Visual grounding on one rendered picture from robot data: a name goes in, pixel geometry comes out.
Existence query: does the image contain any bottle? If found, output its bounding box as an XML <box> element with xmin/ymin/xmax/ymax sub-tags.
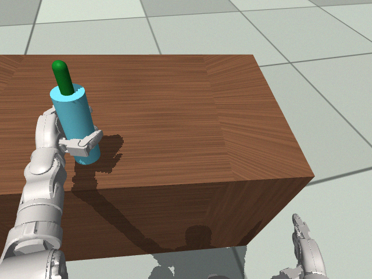
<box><xmin>50</xmin><ymin>60</ymin><xmax>101</xmax><ymax>164</ymax></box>

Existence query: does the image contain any left robot arm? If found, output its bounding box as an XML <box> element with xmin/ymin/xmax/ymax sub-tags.
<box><xmin>0</xmin><ymin>147</ymin><xmax>68</xmax><ymax>279</ymax></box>

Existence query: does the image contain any right robot hand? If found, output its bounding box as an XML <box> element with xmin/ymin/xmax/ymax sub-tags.
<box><xmin>271</xmin><ymin>213</ymin><xmax>327</xmax><ymax>279</ymax></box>

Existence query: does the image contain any left robot hand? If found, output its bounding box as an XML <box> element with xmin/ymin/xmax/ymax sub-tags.
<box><xmin>35</xmin><ymin>105</ymin><xmax>103</xmax><ymax>157</ymax></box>

